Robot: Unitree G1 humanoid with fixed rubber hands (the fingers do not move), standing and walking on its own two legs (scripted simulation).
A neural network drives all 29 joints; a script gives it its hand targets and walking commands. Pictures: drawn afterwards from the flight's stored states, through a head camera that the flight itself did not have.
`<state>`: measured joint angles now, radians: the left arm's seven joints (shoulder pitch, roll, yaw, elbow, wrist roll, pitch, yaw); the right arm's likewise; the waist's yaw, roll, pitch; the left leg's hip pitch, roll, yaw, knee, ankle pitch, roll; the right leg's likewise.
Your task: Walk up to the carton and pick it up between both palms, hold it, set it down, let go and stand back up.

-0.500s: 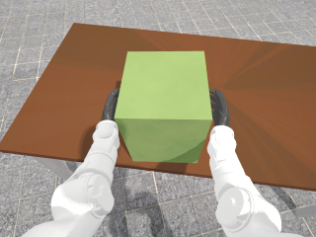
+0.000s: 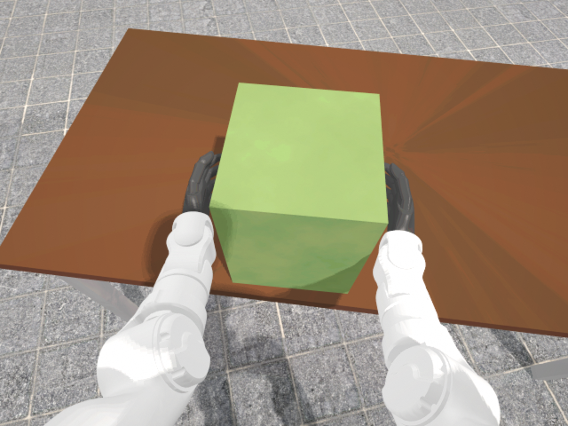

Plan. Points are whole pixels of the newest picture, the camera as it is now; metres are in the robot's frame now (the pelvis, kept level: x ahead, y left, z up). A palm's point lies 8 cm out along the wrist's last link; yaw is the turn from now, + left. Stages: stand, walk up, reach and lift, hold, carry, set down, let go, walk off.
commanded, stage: set down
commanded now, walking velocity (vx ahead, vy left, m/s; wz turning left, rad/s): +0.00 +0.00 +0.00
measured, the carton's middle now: (298, 198) +0.45 +0.02 -0.01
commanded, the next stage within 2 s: none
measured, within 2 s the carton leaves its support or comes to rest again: neither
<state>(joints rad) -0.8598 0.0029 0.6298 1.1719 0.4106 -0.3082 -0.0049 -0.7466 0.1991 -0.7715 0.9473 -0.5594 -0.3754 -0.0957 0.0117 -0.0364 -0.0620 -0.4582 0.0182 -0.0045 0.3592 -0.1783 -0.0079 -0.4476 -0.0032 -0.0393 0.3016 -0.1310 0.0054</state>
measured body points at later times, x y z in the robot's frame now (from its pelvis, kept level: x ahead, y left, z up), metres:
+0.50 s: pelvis +0.00 +0.00 +0.00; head +0.11 +0.03 +0.44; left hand +0.43 +0.16 +0.01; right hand +0.42 -0.13 +0.02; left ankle -0.02 +0.12 -0.74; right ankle -0.01 -0.12 -0.74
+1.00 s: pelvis -0.01 +0.01 -0.02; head +0.09 +0.03 +0.42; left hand +0.45 +0.19 +0.01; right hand +0.43 -0.13 +0.02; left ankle -0.02 +0.12 -0.74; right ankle -0.01 -0.12 -0.74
